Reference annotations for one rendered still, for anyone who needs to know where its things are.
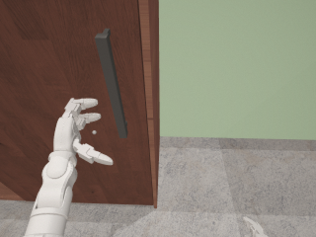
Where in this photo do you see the robot left forearm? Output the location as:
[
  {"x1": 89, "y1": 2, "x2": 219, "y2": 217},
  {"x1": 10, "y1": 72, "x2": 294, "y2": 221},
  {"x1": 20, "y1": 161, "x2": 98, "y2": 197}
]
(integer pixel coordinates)
[{"x1": 23, "y1": 150, "x2": 78, "y2": 237}]

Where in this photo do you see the left robot hand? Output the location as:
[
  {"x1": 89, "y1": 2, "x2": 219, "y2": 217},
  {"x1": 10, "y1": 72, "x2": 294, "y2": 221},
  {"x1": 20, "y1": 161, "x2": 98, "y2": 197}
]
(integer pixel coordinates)
[{"x1": 53, "y1": 98, "x2": 114, "y2": 165}]

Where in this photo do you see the right robot hand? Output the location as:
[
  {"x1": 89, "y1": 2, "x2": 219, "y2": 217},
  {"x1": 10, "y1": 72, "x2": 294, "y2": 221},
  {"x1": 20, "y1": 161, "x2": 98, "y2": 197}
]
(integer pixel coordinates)
[{"x1": 242, "y1": 216, "x2": 269, "y2": 237}]

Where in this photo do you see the handle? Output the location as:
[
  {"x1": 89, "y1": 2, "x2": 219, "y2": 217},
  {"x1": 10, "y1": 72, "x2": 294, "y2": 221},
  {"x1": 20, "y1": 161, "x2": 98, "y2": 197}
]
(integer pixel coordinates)
[{"x1": 95, "y1": 28, "x2": 128, "y2": 138}]

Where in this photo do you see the wardrobe door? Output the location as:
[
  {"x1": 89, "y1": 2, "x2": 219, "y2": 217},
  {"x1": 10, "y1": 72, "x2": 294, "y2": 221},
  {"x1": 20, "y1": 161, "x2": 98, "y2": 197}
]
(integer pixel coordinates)
[
  {"x1": 0, "y1": 0, "x2": 154, "y2": 205},
  {"x1": 0, "y1": 182, "x2": 17, "y2": 196}
]

